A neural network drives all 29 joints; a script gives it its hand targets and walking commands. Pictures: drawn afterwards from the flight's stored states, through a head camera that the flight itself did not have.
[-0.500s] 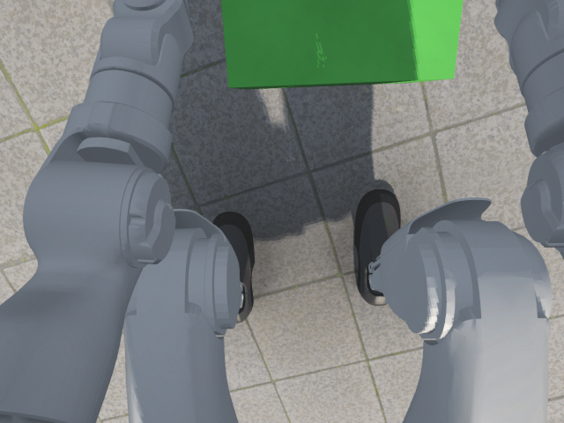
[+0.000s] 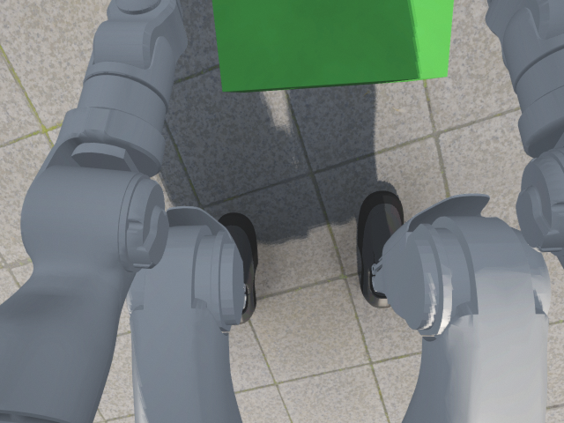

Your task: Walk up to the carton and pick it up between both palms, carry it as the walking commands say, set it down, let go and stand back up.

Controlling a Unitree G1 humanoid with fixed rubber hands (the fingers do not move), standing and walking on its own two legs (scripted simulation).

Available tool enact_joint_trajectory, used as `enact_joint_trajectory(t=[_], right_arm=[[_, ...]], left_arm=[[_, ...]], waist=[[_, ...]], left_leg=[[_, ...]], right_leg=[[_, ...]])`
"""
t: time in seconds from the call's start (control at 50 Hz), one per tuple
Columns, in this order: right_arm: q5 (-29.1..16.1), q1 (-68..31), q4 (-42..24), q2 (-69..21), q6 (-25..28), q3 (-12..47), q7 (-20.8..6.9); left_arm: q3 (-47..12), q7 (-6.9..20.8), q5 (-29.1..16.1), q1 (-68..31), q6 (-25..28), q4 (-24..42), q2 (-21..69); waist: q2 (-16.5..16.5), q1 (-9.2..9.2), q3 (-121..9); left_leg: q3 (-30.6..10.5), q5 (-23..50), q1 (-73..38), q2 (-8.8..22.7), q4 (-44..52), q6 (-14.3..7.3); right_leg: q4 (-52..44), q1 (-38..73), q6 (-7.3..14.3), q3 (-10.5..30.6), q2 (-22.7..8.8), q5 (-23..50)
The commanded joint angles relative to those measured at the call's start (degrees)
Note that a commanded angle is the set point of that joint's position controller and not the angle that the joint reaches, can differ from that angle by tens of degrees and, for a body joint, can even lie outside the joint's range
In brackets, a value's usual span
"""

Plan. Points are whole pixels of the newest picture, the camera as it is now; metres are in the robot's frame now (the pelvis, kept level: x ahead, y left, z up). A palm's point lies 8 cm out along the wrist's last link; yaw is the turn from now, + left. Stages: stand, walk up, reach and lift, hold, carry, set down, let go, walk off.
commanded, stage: reach and lift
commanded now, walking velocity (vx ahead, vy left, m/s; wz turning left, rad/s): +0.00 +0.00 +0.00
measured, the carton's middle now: (326, 1) +0.53 -0.05 -0.27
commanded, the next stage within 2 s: none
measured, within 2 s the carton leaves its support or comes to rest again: leaves its support in 0.04 s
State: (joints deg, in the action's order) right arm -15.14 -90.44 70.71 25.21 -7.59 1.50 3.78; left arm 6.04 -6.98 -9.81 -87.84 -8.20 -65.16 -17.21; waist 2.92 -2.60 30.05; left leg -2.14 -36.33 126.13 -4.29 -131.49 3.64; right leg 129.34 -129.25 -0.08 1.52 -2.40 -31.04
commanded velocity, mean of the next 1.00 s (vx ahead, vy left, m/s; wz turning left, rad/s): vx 0.00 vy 0.00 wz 0.00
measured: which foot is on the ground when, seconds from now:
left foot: down 0.00-1.00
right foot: down 0.00-1.00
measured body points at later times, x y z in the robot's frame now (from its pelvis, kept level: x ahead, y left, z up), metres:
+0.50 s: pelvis -0.01 +0.01 +0.03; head +0.36 -0.04 +0.26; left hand +0.57 +0.11 -0.14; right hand +0.55 -0.22 -0.14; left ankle +0.11 +0.13 -0.32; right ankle +0.12 -0.13 -0.32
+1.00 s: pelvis -0.02 +0.01 +0.06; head +0.34 -0.05 +0.30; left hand +0.56 +0.10 -0.08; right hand +0.55 -0.22 -0.08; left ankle +0.11 +0.13 -0.32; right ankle +0.12 -0.13 -0.32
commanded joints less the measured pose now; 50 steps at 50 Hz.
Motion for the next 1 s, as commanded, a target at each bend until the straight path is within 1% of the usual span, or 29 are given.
enact_joint_trajectory(t=[0.0,0.04,0.12,0.16,0.2,0.24,0.26,0.3,0.34,0.38,0.44,0.46,0.5,0.54,0.56,0.62,0.64,0.66,0.68,0.7,0.76,0.78,0.8,0.82,0.88,0.9,0.92,0.94,0.98], right_arm=[[-3.39,-35.32,-19.05,-46.05,3.09,6.88,-13.88],[-3.28,-36.27,-25.01,-47.86,3.45,6.31,-13.44],[-1.63,-35.57,-22.01,-48.18,1.63,5.54,-13.71],[0.38,-35.95,-21.46,-48.28,1.05,3.86,-14.01],[0.21,-36.83,-22.51,-51.43,-0.15,5.34,-14.71],[0.73,-35.01,-22.42,-50.09,-0.54,3.63,-15.01],[0.78,-35.59,-22.19,-49.99,-0.64,3.31,-15.18],[0.35,-38.01,-25.30,-53.55,-1.93,4.77,-16.54],[2.81,-32.96,-20.31,-54.13,-2.70,2.26,-17.20],[1.80,-32.99,-25.39,-56.26,-2.94,4.16,-17.19],[0.54,-36.96,-30.78,-56.85,-3.21,6.72,-16.86],[1.33,-30.79,-24.38,-60.20,-4.54,4.99,-17.23],[1.89,-36.67,-32.31,-57.64,-3.98,6.86,-16.37],[4.20,-31.11,-26.19,-60.93,-4.96,4.41,-16.27],[5.43,-29.45,-28.53,-60.54,-5.35,5.99,-16.14],[1.99,-38.30,-38.70,-59.75,-4.50,8.75,-16.16],[2.89,-34.45,-35.08,-60.24,-4.86,8.56,-16.54],[1.29,-35.70,-36.53,-61.50,-5.06,9.66,-16.48],[5.26,-30.43,-28.32,-60.56,-6.40,5.57,-16.67],[5.03,-28.15,-27.78,-62.36,-6.40,7.18,-16.63],[4.20,-31.14,-33.88,-64.84,-6.05,9.18,-16.20],[6.06,-27.87,-26.90,-63.88,-6.95,5.69,-16.50],[5.75,-28.85,-27.13,-64.06,-6.84,6.45,-16.44],[5.22,-32.61,-33.10,-64.01,-6.77,9.33,-16.24],[4.29,-32.14,-33.42,-64.65,-7.53,9.28,-16.15],[3.41,-34.98,-36.85,-64.94,-7.15,10.35,-16.12],[4.33,-33.08,-32.95,-63.59,-7.62,7.38,-16.46],[4.49,-31.51,-31.65,-65.13,-8.32,8.44,-16.57],[6.05,-27.71,-28.45,-66.69,-8.61,6.28,-16.65]], left_arm=[[-14.66,14.16,-5.14,-36.86,2.47,15.56,50.29],[-15.59,14.08,-6.77,-38.99,2.35,17.29,52.11],[-18.34,13.08,-7.93,-47.98,2.73,26.58,50.40],[-15.97,13.42,-6.51,-42.79,1.34,20.45,52.82],[-14.86,13.31,-5.30,-43.91,0.87,22.28,51.46],[-13.94,13.53,-4.97,-45.31,0.34,22.04,51.76],[-13.59,13.95,-4.52,-42.63,-0.51,17.60,53.55],[-10.73,13.59,-2.86,-41.87,-0.32,22.20,50.24],[-7.56,14.17,-0.29,-37.08,-1.66,16.21,52.20],[-11.80,14.23,-2.49,-44.42,-1.35,25.52,53.16],[-14.36,14.05,-4.05,-43.60,-2.26,27.01,54.19],[-13.39,13.94,-4.14,-43.66,-2.41,26.09,52.60],[-13.28,14.63,-4.07,-44.74,-2.51,28.24,54.99],[-12.74,15.18,-2.76,-42.55,-2.62,25.36,53.50],[-13.17,15.37,-3.58,-42.17,-2.57,25.92,53.61],[-14.00,15.47,-2.98,-42.71,-3.50,28.94,56.79],[-14.84,15.33,-2.48,-40.01,-3.60,28.49,59.14],[-15.07,14.75,-2.09,-40.84,-3.89,30.63,59.11],[-11.93,15.30,0.09,-38.98,-4.44,25.06,56.94],[-13.74,15.41,-0.54,-41.29,-4.14,28.61,56.31],[-17.45,15.48,-2.05,-42.99,-4.24,33.25,58.74],[-16.10,15.47,-0.62,-45.91,-4.34,32.28,56.37],[-14.83,15.60,0.14,-43.00,-4.70,31.23,57.99],[-15.05,15.90,-0.62,-42.07,-5.03,32.00,59.18],[-16.79,15.90,-1.58,-43.93,-5.56,33.95,59.74],[-16.55,15.65,-0.40,-41.04,-6.23,31.85,60.37],[-13.10,15.56,2.45,-39.86,-6.87,28.60,58.95],[-16.22,15.60,-0.17,-45.18,-6.44,35.49,59.05],[-15.06,15.89,0.69,-42.48,-6.93,31.45,61.14]], waist=[[1.38,-4.80,-79.49],[1.43,-5.97,-87.59],[2.47,-7.06,-93.85],[1.53,-8.25,-89.66],[-1.06,-4.74,-93.11],[-0.67,-6.22,-90.25],[2.86,-4.98,-90.44],[-1.37,-0.75,-94.27],[-2.50,-2.16,-85.86],[-2.02,-3.47,-95.58],[-0.53,-1.86,-106.89],[-1.73,-2.21,-103.56],[-2.73,-2.52,-106.21],[-3.73,-2.78,-101.82],[-6.25,-3.74,-105.84],[-3.43,-1.29,-116.57],[-3.35,-3.08,-116.59],[-2.34,-0.01,-118.60],[-4.33,-2.65,-109.94],[-3.58,-1.00,-110.96],[-5.02,-2.70,-121.81],[-1.98,-1.67,-112.30],[-3.71,-0.15,-113.90],[-5.68,-0.83,-118.95],[-2.84,-1.61,-122.21],[-5.54,-0.50,-125.94],[-3.64,1.21,-118.17],[-3.06,-1.13,-121.80],[-3.00,-1.87,-121.67]], left_leg=[[7.36,22.21,-26.64,-2.16,9.51,-2.19],[6.75,23.34,-30.62,-2.41,9.68,-2.51],[6.70,26.10,-36.30,-2.85,10.66,-1.75],[6.63,21.31,-33.36,-2.98,12.32,-2.19],[7.06,21.25,-35.31,-3.54,12.48,-2.11],[7.21,17.82,-30.68,-2.82,13.93,-2.09],[7.98,16.91,-32.06,-2.40,13.59,-1.75],[8.51,17.42,-35.23,-3.18,14.43,-2.78],[8.57,14.07,-28.30,-3.69,15.37,-3.09],[8.10,18.98,-33.54,-2.87,15.36,-2.78],[8.89,21.56,-38.57,-4.21,14.61,-2.25],[8.74,19.77,-36.68,-3.39,15.34,-2.58],[9.42,19.38,-33.02,-3.97,15.56,-2.81],[10.19,18.24,-26.04,-4.43,16.09,-2.35],[10.17,17.48,-29.20,-3.93,16.23,-1.97],[9.90,21.36,-36.34,-4.08,16.86,-2.90],[9.26,22.64,-35.35,-3.58,17.27,-2.34],[9.32,22.91,-38.72,-4.41,17.96,-2.86],[9.89,18.06,-31.40,-3.94,17.86,-2.45],[10.14,18.93,-31.43,-3.80,18.37,-2.33],[9.46,19.27,-36.23,-3.25,19.01,-2.39],[10.48,16.41,-31.02,-3.31,19.59,-1.66],[10.29,16.15,-32.00,-3.61,20.21,-2.33],[10.57,17.12,-32.76,-4.24,19.67,-2.77],[10.82,18.37,-37.44,-3.40,20.01,-2.20],[10.64,18.85,-38.67,-3.45,20.10,-2.77],[10.67,15.15,-35.17,-3.21,22.60,-3.07],[10.43,15.66,-37.61,-3.19,21.72,-2.61],[10.84,15.13,-37.85,-3.26,22.88,-1.95]], right_leg=[[-8.89,40.74,0.43,-4.20,5.35,26.15],[-9.10,41.65,1.01,-4.33,5.44,27.30],[-9.48,41.70,1.10,-5.20,5.50,27.71],[-10.63,38.95,0.89,-6.36,5.28,23.01],[-10.98,41.88,0.77,-5.55,5.80,22.75],[-12.44,42.06,0.87,-6.11,5.69,21.41],[-12.06,39.20,1.24,-5.83,5.00,19.06],[-12.86,40.53,0.18,-5.88,5.84,17.49],[-13.95,37.54,0.17,-6.53,5.92,14.11],[-13.03,41.02,0.23,-6.77,6.48,19.95],[-13.18,49.33,-0.19,-6.42,6.13,23.19],[-13.99,47.50,-0.30,-6.14,6.28,21.50],[-14.44,51.49,-0.24,-5.71,6.75,23.38],[-14.59,53.01,-0.13,-5.26,6.87,25.61],[-14.98,55.83,-0.07,-5.52,6.58,25.90],[-15.06,57.46,-0.78,-6.14,6.92,27.83],[-13.92,55.09,-0.32,-7.39,7.14,28.85],[-14.60,55.72,-0.94,-6.75,7.13,27.64],[-16.02,51.82,-0.52,-6.60,7.06,24.04],[-16.36,53.80,-0.43,-5.67,6.91,25.63],[-15.91,57.44,-0.34,-6.91,7.19,26.49],[-17.43,52.39,0.00,-5.87,7.35,23.52],[-17.48,54.17,-0.10,-5.87,7.24,22.49],[-17.98,58.19,-0.61,-6.02,7.66,23.87],[-18.99,56.30,-0.23,-5.94,7.06,24.14],[-18.51,58.93,-1.30,-6.78,7.27,24.17],[-19.93,54.03,-1.05,-7.19,7.26,19.86],[-19.78,55.48,-0.43,-6.03,7.38,21.12],[-21.13,54.48,-0.20,-7.13,7.49,19.74]])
